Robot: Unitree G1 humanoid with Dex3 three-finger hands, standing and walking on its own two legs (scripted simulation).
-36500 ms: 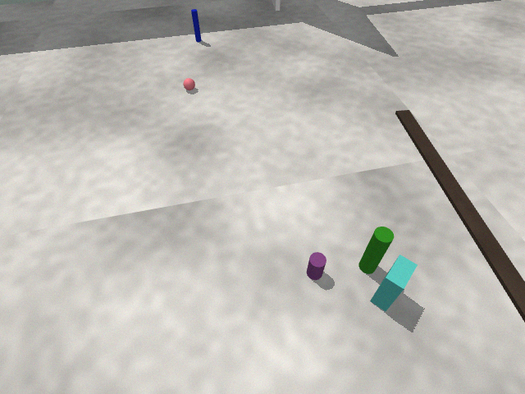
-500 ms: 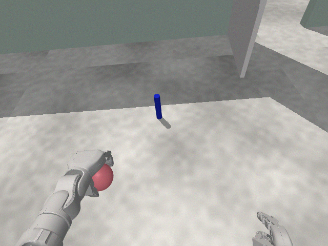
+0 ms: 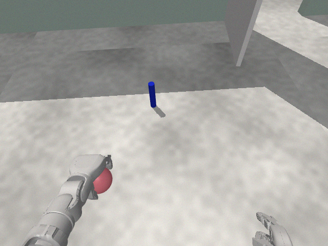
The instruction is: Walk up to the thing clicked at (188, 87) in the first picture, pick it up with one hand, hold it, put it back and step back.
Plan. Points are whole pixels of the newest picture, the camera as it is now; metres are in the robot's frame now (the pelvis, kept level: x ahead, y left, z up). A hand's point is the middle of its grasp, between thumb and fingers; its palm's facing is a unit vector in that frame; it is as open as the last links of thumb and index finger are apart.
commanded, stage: crouch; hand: left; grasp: from above
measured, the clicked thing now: (98, 179) +0.31 +0.21 -0.10
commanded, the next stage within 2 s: lower in 1.62 s
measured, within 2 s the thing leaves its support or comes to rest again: neither
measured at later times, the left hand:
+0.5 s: hand (113, 186) +0.36 +0.23 -0.32, palm faces -0.42 +0.04 -0.91, open 10.2 cm
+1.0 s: hand (121, 192) +0.39 +0.23 -0.49, palm faces -0.44 +0.00 -0.90, open 10.3 cm
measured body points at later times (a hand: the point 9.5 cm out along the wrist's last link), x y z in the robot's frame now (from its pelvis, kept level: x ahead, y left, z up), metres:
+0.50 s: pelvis -0.06 +0.01 -0.19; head +0.11 +0.03 +0.22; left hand +0.38 +0.22 -0.27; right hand -0.02 -0.27 -0.32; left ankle +0.01 +0.13 -0.73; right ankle +0.02 -0.14 -0.73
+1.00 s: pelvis -0.07 +0.00 -0.33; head +0.16 +0.04 +0.06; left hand +0.41 +0.23 -0.44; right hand -0.01 -0.28 -0.44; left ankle +0.01 +0.13 -0.73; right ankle +0.02 -0.14 -0.73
